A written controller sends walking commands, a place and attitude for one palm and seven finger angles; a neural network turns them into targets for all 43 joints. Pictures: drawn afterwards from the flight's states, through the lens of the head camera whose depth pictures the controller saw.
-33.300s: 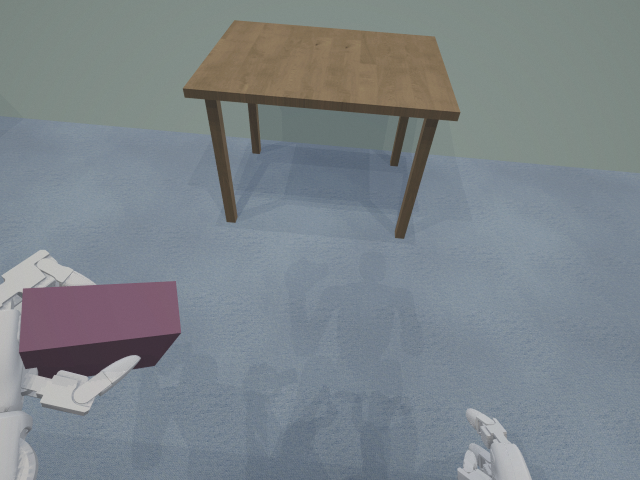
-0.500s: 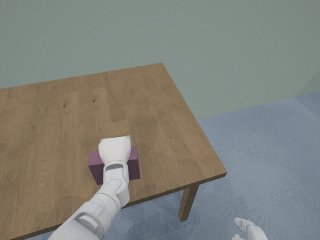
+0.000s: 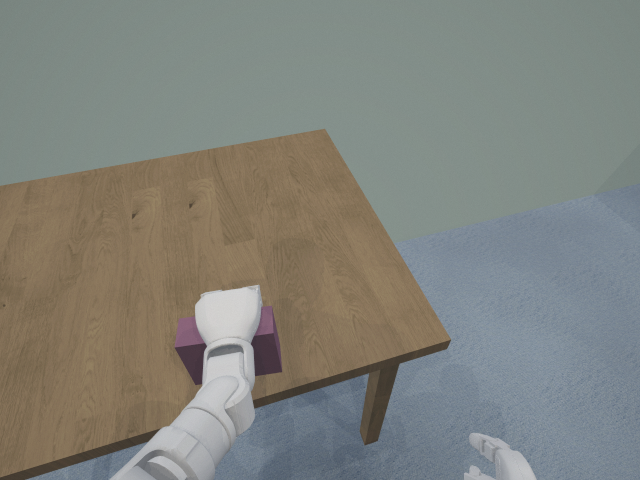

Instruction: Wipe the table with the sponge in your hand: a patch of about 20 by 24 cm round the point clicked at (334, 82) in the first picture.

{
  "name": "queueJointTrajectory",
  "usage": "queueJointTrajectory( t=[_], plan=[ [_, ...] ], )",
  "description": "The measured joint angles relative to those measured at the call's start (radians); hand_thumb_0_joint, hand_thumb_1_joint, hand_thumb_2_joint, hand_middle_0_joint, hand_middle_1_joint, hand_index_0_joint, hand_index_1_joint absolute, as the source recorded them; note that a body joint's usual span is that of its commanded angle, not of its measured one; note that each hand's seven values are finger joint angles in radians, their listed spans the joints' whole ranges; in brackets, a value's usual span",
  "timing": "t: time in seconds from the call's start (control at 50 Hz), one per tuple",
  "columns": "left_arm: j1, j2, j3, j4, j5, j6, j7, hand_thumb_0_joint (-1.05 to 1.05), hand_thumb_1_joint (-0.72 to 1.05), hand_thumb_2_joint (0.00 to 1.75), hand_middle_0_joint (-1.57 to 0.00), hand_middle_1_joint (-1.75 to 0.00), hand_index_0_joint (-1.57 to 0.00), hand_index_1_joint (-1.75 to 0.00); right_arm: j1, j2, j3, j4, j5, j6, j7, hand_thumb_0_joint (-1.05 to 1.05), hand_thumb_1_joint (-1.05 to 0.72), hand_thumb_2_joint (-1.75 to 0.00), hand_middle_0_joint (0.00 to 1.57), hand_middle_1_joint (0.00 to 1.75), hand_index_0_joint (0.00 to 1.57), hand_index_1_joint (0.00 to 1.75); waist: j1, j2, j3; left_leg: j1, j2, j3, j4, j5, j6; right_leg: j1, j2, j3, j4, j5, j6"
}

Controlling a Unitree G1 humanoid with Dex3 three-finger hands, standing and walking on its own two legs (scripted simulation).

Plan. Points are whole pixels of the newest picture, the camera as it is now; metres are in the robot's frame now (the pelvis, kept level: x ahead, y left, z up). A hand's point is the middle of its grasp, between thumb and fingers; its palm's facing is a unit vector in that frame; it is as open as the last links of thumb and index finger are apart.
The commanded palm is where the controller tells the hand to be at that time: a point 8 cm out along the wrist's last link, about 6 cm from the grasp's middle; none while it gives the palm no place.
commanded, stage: slide back across to the middle lane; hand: left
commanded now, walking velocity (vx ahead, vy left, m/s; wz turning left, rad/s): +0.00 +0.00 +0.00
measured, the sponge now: (235, 352) +0.32 +0.17 -0.07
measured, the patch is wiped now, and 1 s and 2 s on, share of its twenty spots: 0.95 0.95 0.95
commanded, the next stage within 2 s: wipe forward along the middle lane in 0.54 s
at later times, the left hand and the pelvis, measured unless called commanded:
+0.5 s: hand (195, 355) +0.29 +0.21 -0.02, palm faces -0.11 -0.10 -0.99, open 9.4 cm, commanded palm +0.26 +0.21 +0.03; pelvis +0.01 +0.00 +0.01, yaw +0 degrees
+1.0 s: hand (174, 339) +0.31 +0.24 -0.02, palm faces -0.12 -0.04 -0.99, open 9.4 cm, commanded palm +0.29 +0.24 +0.02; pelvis -0.01 +0.01 +0.00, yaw +0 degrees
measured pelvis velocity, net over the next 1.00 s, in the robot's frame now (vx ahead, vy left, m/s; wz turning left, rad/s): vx -0.01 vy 0.01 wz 0.00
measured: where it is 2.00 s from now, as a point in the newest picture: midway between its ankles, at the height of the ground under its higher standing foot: outside the picture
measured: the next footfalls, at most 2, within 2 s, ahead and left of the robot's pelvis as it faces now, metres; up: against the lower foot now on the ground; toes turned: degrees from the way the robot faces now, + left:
none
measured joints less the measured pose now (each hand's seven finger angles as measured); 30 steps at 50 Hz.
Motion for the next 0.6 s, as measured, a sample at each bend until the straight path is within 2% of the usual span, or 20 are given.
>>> queueJointTrajectory(
  t=[0.1, 0.3, 0.44, 0.6],
  plan=[
    [0.047, 0.019, 0.032, -0.057, -0.011, -0.014, -0.015, 0.01, -0.45, 1.09, -0.74, -1.46, -0.78, -1.45, 0.001, 0.000, 0.001, -0.006, 0.001, -0.004, -0.009, 0.01, -0.91, -0.90, 0.20, 0.30, 0.20, 0.30, -0.001, 0.005, 0.002, 0.026, 0.004, 0.007, -0.019, 0.002, -0.002, 0.022, 0.004, 0.008, -0.017, 0.004, -0.002],
    [0.175, 0.075, 0.082, -0.190, 0.005, -0.023, -0.071, 0.01, -0.46, 1.09, -0.76, -1.44, -0.80, -1.43, -0.002, -0.019, 0.003, -0.021, 0.005, -0.018, -0.021, 0.01, -0.91, -0.90, 0.20, 0.30, 0.20, 0.30, 0.004, 0.002, 0.012, 0.095, 0.005, 0.013, -0.060, 0.006, -0.003, 0.087, 0.005, 0.016, -0.052, 0.008, -0.005],
    [0.233, 0.115, 0.113, -0.253, 0.011, -0.076, -0.104, 0.00, -0.46, 1.09, -0.76, -1.44, -0.80, -1.43, -0.016, -0.030, -0.001, -0.038, 0.003, -0.042, -0.032, 0.01, -0.91, -0.90, 0.20, 0.30, 0.20, 0.30, 0.012, 0.003, 0.024, 0.108, 0.003, 0.010, -0.064, 0.008, -0.002, 0.101, 0.003, 0.014, -0.058, 0.010, -0.004],
    [0.261, 0.131, 0.145, -0.277, 0.025, -0.126, -0.107, 0.00, -0.46, 1.09, -0.77, -1.43, -0.80, -1.42, -0.019, -0.023, -0.001, -0.044, -0.002, -0.066, -0.037, 0.01, -0.91, -0.90, 0.20, 0.30, 0.20, 0.30, 0.020, 0.007, 0.032, 0.095, 0.000, 0.008, -0.052, 0.009, 0.001, 0.090, 0.000, 0.012, -0.046, 0.009, -0.001]
  ],
)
